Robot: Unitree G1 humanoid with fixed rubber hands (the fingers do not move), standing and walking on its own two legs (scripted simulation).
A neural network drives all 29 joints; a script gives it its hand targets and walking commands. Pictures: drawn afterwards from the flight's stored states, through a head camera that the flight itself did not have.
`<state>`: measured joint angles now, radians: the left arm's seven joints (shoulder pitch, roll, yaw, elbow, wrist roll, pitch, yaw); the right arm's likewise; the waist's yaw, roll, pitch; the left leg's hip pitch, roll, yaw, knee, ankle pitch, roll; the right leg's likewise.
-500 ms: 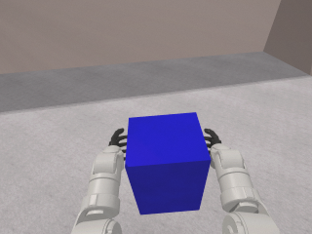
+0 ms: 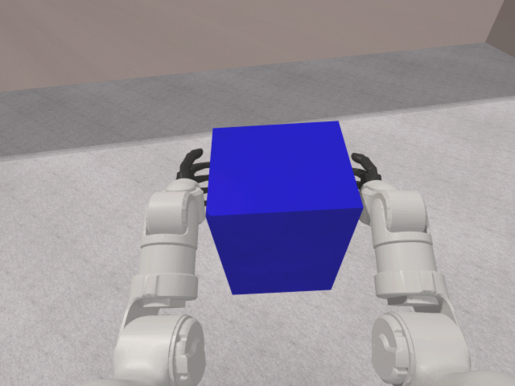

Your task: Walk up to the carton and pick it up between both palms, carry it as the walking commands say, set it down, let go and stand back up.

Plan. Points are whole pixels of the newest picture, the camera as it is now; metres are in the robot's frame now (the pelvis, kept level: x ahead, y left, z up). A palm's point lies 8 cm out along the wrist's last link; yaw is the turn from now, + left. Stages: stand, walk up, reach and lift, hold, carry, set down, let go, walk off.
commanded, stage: carry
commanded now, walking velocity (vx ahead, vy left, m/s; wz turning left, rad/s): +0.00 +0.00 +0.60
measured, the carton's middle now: (278, 218) +0.36 -0.02 +0.07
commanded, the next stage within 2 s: none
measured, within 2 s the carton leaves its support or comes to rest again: neither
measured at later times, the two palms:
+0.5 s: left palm (103, 217) +0.33 +0.25 +0.13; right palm (288, 192) +0.36 -0.03 +0.13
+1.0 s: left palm out of the picture +0.24 +0.42 +0.11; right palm (171, 216) +0.35 +0.16 +0.10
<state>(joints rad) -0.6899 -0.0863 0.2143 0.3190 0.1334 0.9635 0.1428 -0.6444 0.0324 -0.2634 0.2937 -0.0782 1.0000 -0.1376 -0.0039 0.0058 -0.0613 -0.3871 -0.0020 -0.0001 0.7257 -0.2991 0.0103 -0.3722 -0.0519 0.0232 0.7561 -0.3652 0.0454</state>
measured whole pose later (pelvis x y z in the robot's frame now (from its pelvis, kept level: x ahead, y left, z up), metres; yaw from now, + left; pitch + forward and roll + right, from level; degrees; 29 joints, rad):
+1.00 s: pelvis -0.04 +0.15 +0.00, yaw +23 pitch +5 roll +2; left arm -0.62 -0.09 0.28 0.12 0.04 1.01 0.20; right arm -0.66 0.09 -0.26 0.18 -0.03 1.02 -0.21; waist -0.01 -0.02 -0.03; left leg -0.51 -0.02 -0.05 0.73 -0.31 -0.04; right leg -0.44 -0.18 -0.09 0.90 -0.60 0.11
